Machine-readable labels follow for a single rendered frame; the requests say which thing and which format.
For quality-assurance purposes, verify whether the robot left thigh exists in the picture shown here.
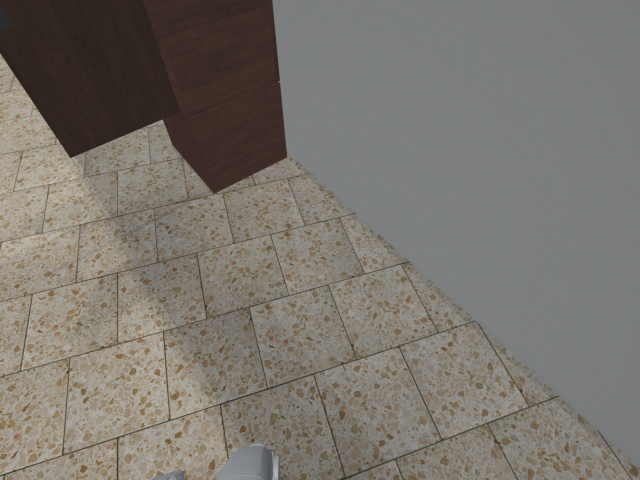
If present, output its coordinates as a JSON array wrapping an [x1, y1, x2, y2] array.
[[216, 446, 280, 480]]

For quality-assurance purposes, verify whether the cupboard door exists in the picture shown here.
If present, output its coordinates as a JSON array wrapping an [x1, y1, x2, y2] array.
[[0, 0, 180, 158]]

